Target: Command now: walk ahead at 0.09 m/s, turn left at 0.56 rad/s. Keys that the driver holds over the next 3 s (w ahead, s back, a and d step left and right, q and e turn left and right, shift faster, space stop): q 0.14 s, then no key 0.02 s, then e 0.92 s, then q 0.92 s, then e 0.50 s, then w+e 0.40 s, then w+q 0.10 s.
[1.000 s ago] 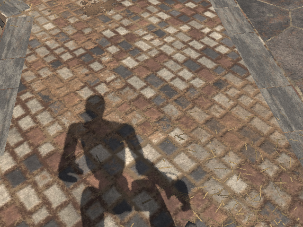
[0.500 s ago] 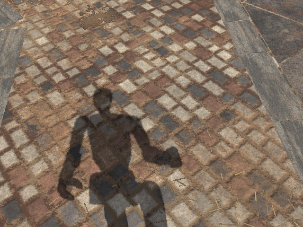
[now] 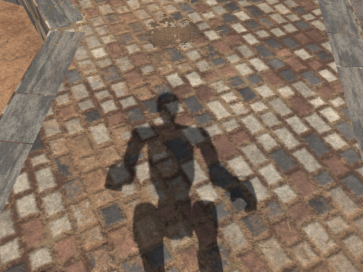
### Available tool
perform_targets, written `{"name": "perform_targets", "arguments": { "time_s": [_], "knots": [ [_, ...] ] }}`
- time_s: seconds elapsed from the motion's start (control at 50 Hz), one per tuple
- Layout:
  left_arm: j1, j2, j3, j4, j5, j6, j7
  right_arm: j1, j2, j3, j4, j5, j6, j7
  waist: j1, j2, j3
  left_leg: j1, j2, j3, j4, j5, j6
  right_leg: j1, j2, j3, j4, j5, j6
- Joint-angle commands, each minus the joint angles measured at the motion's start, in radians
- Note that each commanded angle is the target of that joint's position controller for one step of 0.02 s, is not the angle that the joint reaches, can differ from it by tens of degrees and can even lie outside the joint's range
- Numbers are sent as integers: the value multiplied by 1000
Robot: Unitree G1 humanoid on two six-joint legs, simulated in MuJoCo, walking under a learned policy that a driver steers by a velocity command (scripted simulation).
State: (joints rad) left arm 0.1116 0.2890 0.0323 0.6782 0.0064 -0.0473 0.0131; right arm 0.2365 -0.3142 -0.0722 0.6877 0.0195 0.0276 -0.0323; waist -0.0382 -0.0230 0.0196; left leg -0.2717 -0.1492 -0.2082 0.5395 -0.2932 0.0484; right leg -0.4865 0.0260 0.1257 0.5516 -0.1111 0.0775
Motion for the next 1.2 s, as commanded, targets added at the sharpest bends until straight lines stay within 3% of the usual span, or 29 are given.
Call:
{"name": "perform_targets", "arguments": {
  "time_s": [0.02,0.04,0.06,0.08,0.12,0.18,0.26,0.32,0.36,0.38,0.4,0.42,0.44,0.48,0.52,0.58,0.64,0.68,0.7,0.72,0.74,0.76,0.8,0.82,0.96,1.08,1.16,1.18,1.2],
  "knots": [
    [77,161,58,-57,14,-31,7,-44,-76,-15,-92,-7,-8,-4,65,109,-159,-10,153,-185,108,188,42,301,-129,63,-173,230,-83],
    [56,212,64,-80,30,-20,17,76,-20,-1,-83,-26,-13,-1,-11,-125,-193,-176,20,-40,323,-302,-20,471,-349,270,-132,610,-203],
    [120,206,71,-51,40,-3,14,126,-86,-13,-93,-13,-16,1,-8,-288,-239,-311,11,40,519,-442,-68,515,-484,516,-179,562,-352],
    [95,154,60,-70,22,2,13,122,-161,-35,-65,-8,-9,-1,9,-173,-204,-338,68,30,650,-367,-99,483,-440,455,-179,426,-352],
    [33,100,44,-87,14,17,16,50,-167,-48,-51,4,24,-10,22,-65,-128,-349,107,65,724,-240,-132,378,-320,225,-182,259,-279],
    [16,108,44,-69,19,33,23,12,-79,-24,-77,-1,35,-9,28,-113,-83,-272,113,132,636,-154,-147,270,-230,77,-232,227,-278],
    [13,86,35,-40,6,35,8,-4,-7,10,-71,-26,18,-2,35,-150,-144,-92,149,156,291,-171,-134,287,-223,52,-213,261,-299],
    [33,120,42,-19,-15,40,-10,11,-31,1,-41,-24,13,7,33,-166,-117,42,126,194,0,-2,-113,254,-209,91,-194,123,-289],
    [81,134,45,-2,-30,38,-12,26,-80,-12,-35,-28,9,8,24,-131,-93,182,142,170,-156,140,-54,155,-184,115,-182,26,-221],
    [82,110,37,-9,-17,29,-17,50,-136,-22,-45,-40,9,-1,24,-36,-112,260,267,68,-150,223,-4,80,-146,88,-113,-79,-160],
    [92,55,26,-32,-14,18,-22,21,-202,-42,-32,-47,16,-5,69,205,-97,182,379,-13,-159,211,84,31,-23,-61,-22,-235,-98],
    [49,93,35,-34,-11,18,-16,-18,-148,-35,-42,-50,12,-2,34,245,-72,79,427,-59,-212,140,145,62,-11,-113,81,-307,-63],
    [32,126,52,-34,-17,24,-12,-56,-125,-30,-55,-53,4,-4,25,239,-37,65,435,-62,-222,172,158,38,-9,-119,197,-335,-55],
    [63,127,68,-24,-19,52,-1,-63,-111,-28,-54,-41,-18,-12,18,231,-22,110,471,-53,-202,410,183,-58,-21,-91,412,-438,-36],
    [97,91,65,-21,-24,73,1,-78,-99,-27,-43,-25,-27,-15,38,183,-27,154,464,7,-167,558,177,-93,-39,-78,463,-431,-20],
    [67,55,50,-46,-30,81,-14,-104,-109,-36,-40,-19,-12,-16,22,193,-56,169,431,100,-138,581,151,-15,-51,-139,321,-349,-11],
    [67,78,57,-74,-36,86,-38,-90,-137,-48,-27,-8,1,-17,14,206,-85,187,449,119,-97,566,141,77,-37,-183,158,-278,-33],
    [132,89,69,-58,-27,89,-40,-101,-133,-47,-18,10,-3,-15,55,172,-92,126,425,170,-10,465,85,216,1,-217,-42,-102,-78],
    [152,129,84,-60,-18,88,-28,-40,-106,-41,7,3,-11,-9,53,65,-99,36,370,239,116,293,13,333,-19,-131,-135,84,-116],
    [173,277,117,-87,-13,86,-8,-37,-30,-16,-31,-55,-17,-2,27,-273,-114,-258,236,335,432,-204,-109,513,-298,263,-154,534,-249],
    [217,264,105,-97,21,64,-23,-159,-55,-19,-70,-46,-23,-10,111,-254,-158,-357,134,180,621,-438,-125,459,-426,440,-192,591,-445],
    [194,236,94,-97,25,43,-30,-174,-92,-31,-66,-25,-20,-12,106,-136,-131,-382,159,127,711,-396,-119,450,-389,368,-198,524,-441],
    [104,192,85,-99,-9,34,-16,-152,-99,-39,-38,-24,-15,-23,62,-50,-89,-397,188,113,669,-235,-111,421,-284,245,-187,364,-336],
    [72,181,78,-104,-21,39,-8,-144,-108,-44,-35,-28,-14,-27,46,-62,-83,-372,190,108,637,-178,-117,395,-258,221,-190,353,-315],
    [73,188,82,-119,-17,66,23,-148,-56,-28,-27,-18,-24,-13,54,-101,-101,-268,137,113,356,-61,-151,367,-198,242,-211,137,-307],
    [42,199,91,-135,-16,82,13,-143,-74,-33,-31,-9,-48,10,64,-136,-84,-138,106,106,164,-81,-130,290,-179,361,-201,36,-304],
    [19,119,55,-123,-18,89,13,-57,-44,-20,-1,-21,-66,35,25,-113,-131,79,148,146,-144,152,-82,272,-147,306,-113,90,-234],
    [79,67,37,-100,-2,84,12,-70,-54,-14,-10,-43,-69,37,49,-40,-135,153,234,51,-208,248,-50,234,-97,251,-71,-42,-173],
    [176,40,28,-80,26,75,7,-124,-99,-10,-31,-58,-68,35,140,157,-126,151,369,-112,-215,409,25,205,17,121,26,-292,-114]
  ]
}}
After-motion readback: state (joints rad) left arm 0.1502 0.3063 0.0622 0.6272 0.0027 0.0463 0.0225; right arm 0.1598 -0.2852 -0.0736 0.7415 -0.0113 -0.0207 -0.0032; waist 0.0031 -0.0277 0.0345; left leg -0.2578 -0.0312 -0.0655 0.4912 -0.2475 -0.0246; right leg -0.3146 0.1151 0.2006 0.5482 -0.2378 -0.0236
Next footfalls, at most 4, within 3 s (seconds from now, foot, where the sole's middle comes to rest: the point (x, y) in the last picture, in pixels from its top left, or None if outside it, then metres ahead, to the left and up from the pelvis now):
0.02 right None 0.15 -0.12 -0.77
0.38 left None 0.06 0.12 -0.77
0.70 right None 0.08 -0.14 -0.77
1.18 left None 0.13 0.08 -0.77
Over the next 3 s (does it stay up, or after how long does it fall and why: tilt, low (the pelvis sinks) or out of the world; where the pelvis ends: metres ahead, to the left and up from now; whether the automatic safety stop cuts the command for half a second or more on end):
stays up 0.15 -0.07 0.01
